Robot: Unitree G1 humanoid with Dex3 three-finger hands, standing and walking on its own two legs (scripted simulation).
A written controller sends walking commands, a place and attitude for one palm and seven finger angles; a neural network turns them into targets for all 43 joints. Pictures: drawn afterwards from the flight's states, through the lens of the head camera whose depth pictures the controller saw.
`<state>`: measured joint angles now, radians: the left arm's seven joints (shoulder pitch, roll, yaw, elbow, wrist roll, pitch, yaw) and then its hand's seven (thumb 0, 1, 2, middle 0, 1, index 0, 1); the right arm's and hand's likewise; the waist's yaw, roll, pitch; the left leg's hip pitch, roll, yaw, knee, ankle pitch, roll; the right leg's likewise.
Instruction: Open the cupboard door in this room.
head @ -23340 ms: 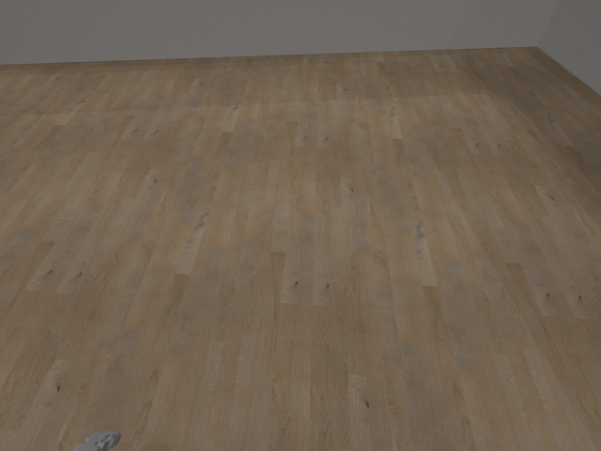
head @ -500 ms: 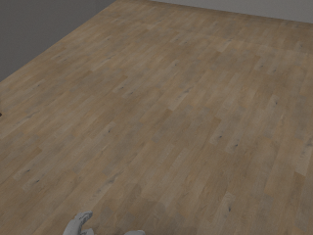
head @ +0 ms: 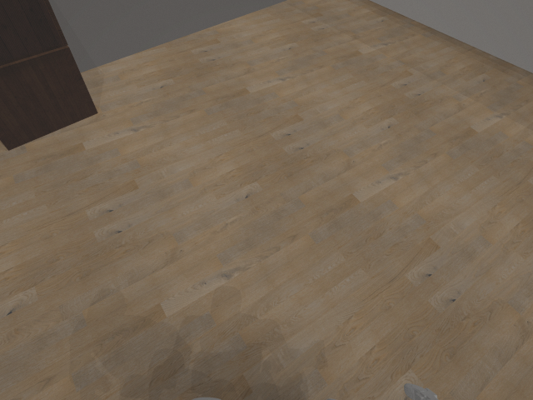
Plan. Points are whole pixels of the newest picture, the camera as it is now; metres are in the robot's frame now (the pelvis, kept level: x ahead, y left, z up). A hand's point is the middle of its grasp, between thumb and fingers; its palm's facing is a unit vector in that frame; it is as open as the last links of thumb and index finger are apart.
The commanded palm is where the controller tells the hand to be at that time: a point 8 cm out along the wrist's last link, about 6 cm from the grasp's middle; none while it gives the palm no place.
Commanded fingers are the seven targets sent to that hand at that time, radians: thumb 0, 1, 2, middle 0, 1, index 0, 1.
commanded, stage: turn or walk to find it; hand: left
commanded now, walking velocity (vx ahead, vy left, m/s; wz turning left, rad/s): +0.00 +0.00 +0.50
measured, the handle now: out of the picture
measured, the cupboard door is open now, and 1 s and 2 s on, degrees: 0 0 0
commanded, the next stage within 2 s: none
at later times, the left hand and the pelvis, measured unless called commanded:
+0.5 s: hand out of the picture +0.06 +0.18 -0.13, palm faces +0.25 -0.93 -0.28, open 7.4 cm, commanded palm none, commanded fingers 0.00 0.90 0.90 -0.20 -0.30 -0.20 -0.30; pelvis -0.01 -0.04 +0.00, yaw +15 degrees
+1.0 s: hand out of the picture -0.15 +0.19 -0.17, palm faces +0.57 -0.79 -0.23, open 7.4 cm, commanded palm none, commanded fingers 0.00 0.90 0.90 -0.20 -0.30 -0.20 -0.30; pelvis +0.00 +0.03 +0.01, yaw +31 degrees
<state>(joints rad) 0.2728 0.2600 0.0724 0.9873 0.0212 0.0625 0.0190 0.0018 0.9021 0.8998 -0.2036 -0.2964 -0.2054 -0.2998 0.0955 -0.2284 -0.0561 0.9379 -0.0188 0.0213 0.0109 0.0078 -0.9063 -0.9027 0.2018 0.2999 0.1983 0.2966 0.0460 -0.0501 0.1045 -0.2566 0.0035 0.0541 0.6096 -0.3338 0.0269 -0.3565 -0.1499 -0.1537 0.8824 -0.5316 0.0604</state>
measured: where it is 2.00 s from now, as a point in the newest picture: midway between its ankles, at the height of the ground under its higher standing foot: (192, 352)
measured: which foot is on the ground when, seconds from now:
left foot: down 0.00-0.42, up 0.44-0.88, down 0.90-1.00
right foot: up 0.00-0.38, down 0.40-0.90, up 0.92-1.00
